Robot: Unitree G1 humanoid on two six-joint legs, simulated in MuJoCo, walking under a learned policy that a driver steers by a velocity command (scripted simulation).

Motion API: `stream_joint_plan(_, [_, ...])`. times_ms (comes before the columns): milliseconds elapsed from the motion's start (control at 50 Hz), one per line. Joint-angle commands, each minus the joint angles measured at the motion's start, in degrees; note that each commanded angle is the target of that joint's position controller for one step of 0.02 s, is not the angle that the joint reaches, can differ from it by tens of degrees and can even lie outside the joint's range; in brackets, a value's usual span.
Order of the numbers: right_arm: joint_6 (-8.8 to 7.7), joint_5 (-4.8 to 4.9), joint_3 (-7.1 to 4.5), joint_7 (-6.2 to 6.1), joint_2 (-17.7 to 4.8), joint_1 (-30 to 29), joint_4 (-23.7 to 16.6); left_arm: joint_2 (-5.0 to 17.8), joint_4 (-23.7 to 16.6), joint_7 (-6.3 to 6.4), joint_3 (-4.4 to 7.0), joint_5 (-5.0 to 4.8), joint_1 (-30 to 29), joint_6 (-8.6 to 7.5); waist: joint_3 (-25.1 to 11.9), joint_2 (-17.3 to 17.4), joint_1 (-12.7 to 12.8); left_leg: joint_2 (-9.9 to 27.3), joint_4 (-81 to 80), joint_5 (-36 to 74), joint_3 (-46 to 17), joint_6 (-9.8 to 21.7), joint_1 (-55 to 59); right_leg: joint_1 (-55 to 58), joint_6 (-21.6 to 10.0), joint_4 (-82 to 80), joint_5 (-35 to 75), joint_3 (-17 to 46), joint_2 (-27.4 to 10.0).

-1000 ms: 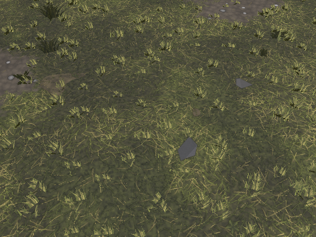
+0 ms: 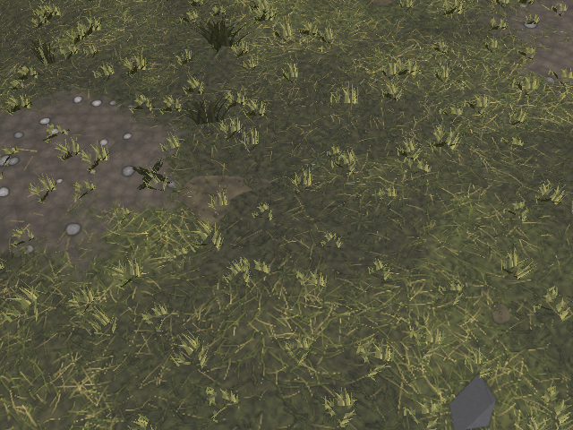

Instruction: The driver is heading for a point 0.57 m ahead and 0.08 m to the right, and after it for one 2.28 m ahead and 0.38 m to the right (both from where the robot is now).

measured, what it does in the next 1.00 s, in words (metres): walks ahead, turning right: right foot, then left foot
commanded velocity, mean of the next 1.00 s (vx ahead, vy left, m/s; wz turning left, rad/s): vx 0.15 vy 0.00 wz -0.33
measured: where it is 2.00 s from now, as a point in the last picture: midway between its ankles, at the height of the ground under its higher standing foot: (349, 341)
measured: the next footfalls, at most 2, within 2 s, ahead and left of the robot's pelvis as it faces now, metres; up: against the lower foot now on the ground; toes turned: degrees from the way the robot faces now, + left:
right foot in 0.02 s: +0.07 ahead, -0.11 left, +0.00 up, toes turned -3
left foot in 0.46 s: +0.13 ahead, +0.12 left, +0.00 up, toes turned -23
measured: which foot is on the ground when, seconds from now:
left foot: down 0.00-0.02, up 0.04-0.44, down 0.46-0.88, up 0.90-1.00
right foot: up 0.00-0.00, down 0.02-0.46, up 0.48-0.86, down 0.88-1.00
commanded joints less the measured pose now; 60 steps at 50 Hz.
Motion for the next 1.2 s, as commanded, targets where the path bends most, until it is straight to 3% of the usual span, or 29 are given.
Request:
stream_joint_plan(20, [-0.52, 0.22, -2.24, -0.80, -8.1, 1.8, -2.9, 10.4, -3.6, 0.26, 3.58, 0.33, 5.6, -1.24, -9.9, -1.1, 2.3, 10.6, 15.9, 36.2, -3.9, 1.5, 2.5, 11.8, -5.5, -13.1, 25.7, 5.3, -1.1])
stream_joint_plan(40, [-1.66, -2.49, -1.22, -0.19, -5.1, 0.3, -5.9, 18.4, -4.7, 1.29, 5.53, 1.48, 7.8, -1.15, -12.6, -15.9, 1.5, 1.3, 32.9, 2.4, -1.5, -4.0, -17.3, 25.8, -15.6, -9.8, 57.1, 25.2, -15.5])
stream_joint_plan(60, [-2.44, -2.77, -1.02, 0.53, -5.1, -3.2, -6.4, 14.5, -5.2, 1.30, 4.35, 2.08, 9.5, -1.27, -18.5, -13.9, 4.8, -3.2, 43.6, -20.8, -11.5, -5.3, -25.6, 30.3, -23.8, -11.2, 61.1, 31.9, -20.6])
stream_joint_plan(80, [-2.56, -1.04, -1.69, 1.22, -7.0, -3.1, -6.0, 12.6, -5.5, 1.04, 3.74, 1.68, 7.5, -1.64, -16.5, -7.0, 4.2, -0.4, 47.1, -19.8, -15.0, -4.9, -27.5, 28.9, -22.0, -11.3, 56.7, 26.3, -18.1])
stream_joint_plan(100, [-2.45, -0.13, -1.67, 1.15, -6.5, -3.3, -5.7, 11.5, -5.8, 1.26, 3.69, 0.90, 4.3, -1.81, -13.0, -4.2, 2.6, 0.9, 45.8, -15.8, -15.0, -4.8, -29.2, 26.5, -18.5, -11.1, 50.3, 22.1, -14.4])
stream_joint_plan(120, [-2.15, -0.33, -1.73, 0.77, -6.4, -3.3, -5.4, 10.6, -6.1, 1.41, 3.46, 0.00, 1.8, -1.56, -10.1, -2.1, 1.6, 1.7, 41.9, -12.3, -14.8, -5.3, -29.9, 23.8, -16.1, -11.9, 45.6, 19.9, -12.0])
stream_joint_plan(180, [-1.56, -0.38, -1.64, 0.36, -5.4, -1.8, -4.9, 11.4, -7.0, 2.18, 3.67, 0.24, -0.5, -0.44, -9.3, -6.1, -0.3, 0.3, 34.5, -6.4, -13.6, -7.6, -23.7, 18.3, -14.8, -13.4, 42.8, 17.7, -8.3])
stream_joint_plan(280, [-1.51, -0.22, -1.41, 0.11, -4.9, -2.8, -5.0, 12.6, -7.4, 3.19, 4.24, 0.30, -0.9, 0.65, -10.0, -8.0, 0.6, -0.8, 22.9, -2.5, -14.3, -9.0, -18.0, 14.7, -14.1, -12.6, 36.0, 19.7, -7.3])
stream_joint_plan(380, [-2.33, 0.06, -1.91, 0.97, -5.9, -2.8, -5.5, 12.2, -8.2, 2.97, 4.13, 0.32, -2.9, 1.44, -8.9, -10.6, 1.0, -1.8, 13.6, -2.0, -14.9, -7.5, -13.0, 12.0, -12.9, -11.4, 26.6, 26.1, -6.4])
stream_joint_plan(440, [-3.44, -0.08, -2.68, 1.65, -6.4, 1.7, -4.4, 11.1, -9.0, 3.22, 3.73, -0.52, -5.4, 1.83, -8.3, -10.2, -1.7, -1.2, -3.0, 9.3, -13.8, -5.0, -4.2, 9.3, -9.1, -8.0, 17.7, 28.1, -3.1])
stream_joint_plan(460, [-3.49, -0.85, -3.53, 1.37, -9.5, 3.2, -4.5, 8.9, -9.0, 3.27, 3.11, 0.03, -3.4, 1.79, -9.2, -4.8, -0.9, 6.6, -5.6, 13.5, -20.1, -2.2, 2.2, 4.2, -6.1, -2.3, 6.1, 25.2, 0.3])
stream_joint_plan(480, [-2.98, -1.88, -4.17, 1.00, -14.1, 1.3, -5.3, 5.8, -9.1, 3.15, 2.27, 0.96, 0.9, 1.43, -7.6, 11.7, 3.0, 18.8, -6.9, 27.4, -34.3, 5.5, 5.9, -6.8, -2.2, 9.7, -17.0, 14.0, 10.6])
stream_joint_plan(500, [-3.27, -3.23, -3.76, 1.28, -12.5, 2.4, -5.4, 10.3, -9.4, 3.30, 3.56, 1.44, 1.1, 0.78, -7.6, 14.9, 1.3, 25.4, -8.7, 28.8, -43.1, 13.9, 1.5, -9.7, 0.5, 23.3, -24.9, 12.7, 9.3])
stream_joint_plan(520, [-3.58, -2.78, -2.83, 1.20, -9.6, -0.1, -6.3, 13.2, -8.0, 3.32, 4.63, 0.76, 1.4, 0.77, -5.9, 9.8, 1.8, 22.9, -8.3, 25.4, -38.5, 14.1, -0.2, -9.9, 1.1, 30.1, -21.0, 13.6, 7.4])
stream_joint_plan(540, [-3.56, -1.74, -2.35, 1.06, -7.5, -1.6, -6.2, 12.9, -6.7, 3.36, 4.76, 0.58, 1.6, 1.13, -5.1, 7.2, 2.2, 18.3, -8.6, 14.7, -32.4, 10.8, -0.3, -10.5, 1.6, 31.3, -16.0, 12.6, 6.3])
stream_joint_plan(580, [-3.50, -0.09, -1.66, 0.52, -6.3, -0.1, -5.2, 9.1, -6.3, 3.20, 3.61, 0.86, 0.7, 1.44, -3.6, 8.5, 0.4, 13.9, -11.5, -3.6, -29.2, 8.3, 1.8, -13.8, 2.5, 30.7, -9.2, 11.2, 5.7])
stream_joint_plan(600, [-3.48, 0.01, -1.59, 0.23, -6.5, 1.9, -4.6, 7.8, -6.6, 2.79, 3.05, 0.60, -0.1, 1.07, -3.0, 9.6, -0.6, 12.8, -13.0, -7.8, -28.2, 8.1, 2.4, -14.1, 2.6, 28.9, -7.5, 9.5, 5.6])
stream_joint_plan(660, [-3.97, -0.27, -1.75, -0.14, -7.5, 6.2, -3.4, 6.4, -7.5, 2.16, 2.12, 0.26, -4.1, -0.59, -2.0, 10.1, -3.3, 13.5, -15.2, -8.8, -27.7, 8.7, 6.1, -14.3, 2.6, 19.2, -6.2, 6.0, 3.7])
stream_joint_plan(760, [-4.49, 0.54, -2.43, 0.55, -10.6, 8.1, -2.5, 4.5, -7.1, 1.27, 0.93, 0.07, -5.1, -2.92, -0.8, 10.2, -4.0, 13.9, -15.7, -3.6, -24.0, 9.3, 0.3, -1.7, 0.6, 1.6, -6.8, 1.2, 2.7])
stream_joint_plan(820, [-4.17, 1.60, -2.27, 1.42, -10.9, 8.0, -2.0, 4.8, -5.0, 0.84, 1.16, -0.33, -0.6, -3.70, -0.5, 8.1, -0.9, 13.8, -13.1, -4.3, -22.9, 9.0, -5.4, 9.5, -1.9, -10.6, 1.7, -1.0, 4.0])
stream_joint_plan(840, [-4.13, 1.56, -1.71, 1.69, -9.5, 8.6, -1.7, 5.1, -3.8, 1.00, 1.49, -0.33, 2.1, -3.74, -1.1, 6.7, 0.6, 12.7, -10.7, -3.8, -22.9, 7.9, -9.1, 16.2, -2.8, -13.7, 3.0, -0.9, 4.6])
stream_joint_plan(860, [-4.44, 1.07, -0.63, 2.04, -6.6, 7.9, -1.7, 6.0, -2.6, 1.48, 2.01, -0.54, 7.0, -3.73, -3.2, 5.5, 3.3, 10.7, -5.9, -3.5, -21.5, 5.7, -14.4, 25.2, -3.8, -14.4, 2.7, 2.0, 2.2])
stream_joint_plan(880, [-5.04, 0.05, 1.11, 2.72, -1.4, 5.1, -3.3, 9.0, -1.7, 2.18, 2.74, 0.17, 14.3, -3.69, -6.8, -3.0, 6.8, 4.9, 10.7, -6.3, -15.8, 1.6, -22.9, 34.6, -6.5, -17.9, -2.1, 15.0, -8.5])
stream_joint_plan(900, [-6.27, 0.74, 1.08, 2.40, -1.2, 4.1, -6.6, 16.5, -1.4, 1.84, 4.72, 1.09, 16.9, -3.73, -6.0, -14.6, 6.6, 0.1, 24.7, -13.9, -10.2, -0.6, -35.7, 35.0, -14.4, -23.5, -13.6, 33.8, -20.5])
stream_joint_plan(920, [-6.70, 1.99, -0.40, 2.05, -6.6, 2.8, -6.5, 12.6, -0.8, 1.50, 3.96, 1.34, 16.1, -4.61, -2.4, -9.9, 6.9, 3.4, 34.8, -14.5, -15.0, -0.3, -39.6, 30.4, -17.5, -25.2, -21.3, 36.5, -21.5])
stream_joint_plan(940, [-6.67, 2.57, -1.09, 2.33, -8.1, 3.9, -5.8, 8.5, -1.0, 1.32, 2.63, 1.05, 13.3, -5.45, 1.0, -9.6, 5.2, 4.4, 37.7, -8.8, -17.4, 0.5, -41.9, 29.4, -15.5, -25.8, -21.6, 31.4, -18.2])
stream_joint_plan(1000, [-6.04, 1.30, -1.26, 2.81, -6.3, 4.3, -4.1, 5.4, -1.3, 1.13, 1.66, 1.17, 7.6, -6.28, 3.7, -7.2, 2.5, 5.9, 36.5, 3.3, -18.4, -0.6, -40.4, 25.1, -10.8, -28.0, -0.5, 15.9, -12.7])
stream_joint_plan(1100, [-5.30, 0.81, 0.00, 3.57, -2.3, 1.5, -5.7, 6.2, 0.0, 1.53, 2.11, 1.63, 7.0, -6.84, 2.9, -4.9, 2.2, 5.1, 26.2, 16.2, -14.7, -3.8, -34.7, 19.8, -10.0, -29.4, 16.9, 1.3, -9.4])
stream_joint_plan(1200, [-5.54, 0.68, 1.12, 5.38, -0.9, -7.3, -10.0, 8.8, 3.0, 2.08, 2.84, 0.51, 10.3, -6.32, 5.5, -3.4, 4.6, 4.4, 12.4, 20.7, -9.4, -1.4, -29.5, 20.8, -9.2, -29.6, 20.9, -4.5, -11.3])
